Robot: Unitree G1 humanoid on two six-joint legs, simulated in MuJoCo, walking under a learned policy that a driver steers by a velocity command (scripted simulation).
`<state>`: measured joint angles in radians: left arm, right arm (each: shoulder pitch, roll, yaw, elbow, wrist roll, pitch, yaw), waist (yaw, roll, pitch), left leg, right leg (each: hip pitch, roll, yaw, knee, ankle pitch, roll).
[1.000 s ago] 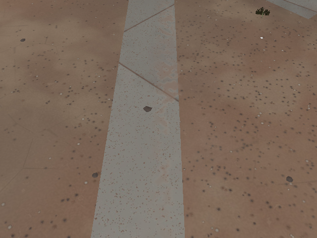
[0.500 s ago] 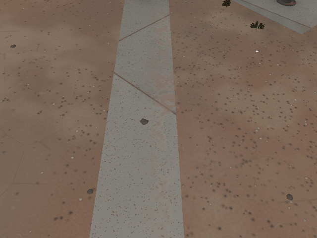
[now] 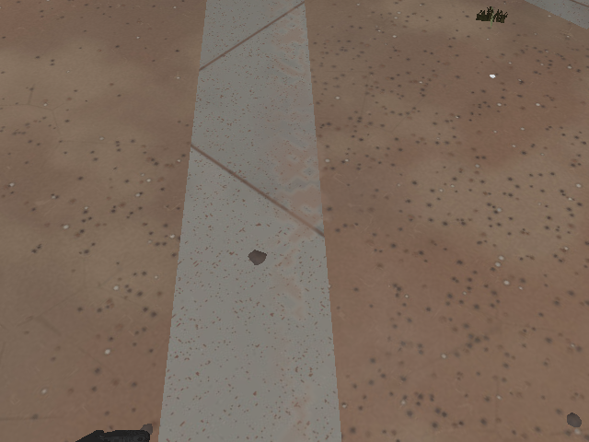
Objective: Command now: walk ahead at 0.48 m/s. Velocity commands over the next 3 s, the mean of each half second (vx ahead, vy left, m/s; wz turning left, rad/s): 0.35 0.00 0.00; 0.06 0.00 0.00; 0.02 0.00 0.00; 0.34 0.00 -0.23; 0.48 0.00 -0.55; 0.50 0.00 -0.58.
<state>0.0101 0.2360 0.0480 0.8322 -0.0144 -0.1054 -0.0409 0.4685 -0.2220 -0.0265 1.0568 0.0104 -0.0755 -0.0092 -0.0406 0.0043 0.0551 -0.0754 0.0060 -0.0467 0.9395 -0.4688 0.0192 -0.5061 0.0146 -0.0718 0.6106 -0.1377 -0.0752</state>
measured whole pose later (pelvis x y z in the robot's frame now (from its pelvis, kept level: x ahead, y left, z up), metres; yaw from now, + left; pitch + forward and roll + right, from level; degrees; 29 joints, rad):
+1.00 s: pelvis +0.34 +0.01 +0.02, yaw -1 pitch +0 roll +0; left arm 0.26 0.20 0.04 1.08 0.00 -0.03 0.03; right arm 0.18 -0.21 -0.05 1.02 -0.01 -0.02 -0.03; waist 0.00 0.01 0.02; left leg -0.30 0.00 0.04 0.48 -0.18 0.02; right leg -0.20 -0.03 0.00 0.52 -0.32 0.02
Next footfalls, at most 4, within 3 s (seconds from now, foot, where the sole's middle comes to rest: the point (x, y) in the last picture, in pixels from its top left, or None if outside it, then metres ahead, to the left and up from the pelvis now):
0.42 left None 0.43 0.13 -0.75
0.74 right None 0.35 -0.11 -0.75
2.20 right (351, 303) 0.77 -0.14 -0.75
2.70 left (323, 197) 1.12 -0.09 -0.75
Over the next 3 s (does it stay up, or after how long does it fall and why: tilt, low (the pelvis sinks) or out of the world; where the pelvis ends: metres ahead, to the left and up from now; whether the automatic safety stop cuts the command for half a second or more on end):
stays up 1.03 -0.18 0.03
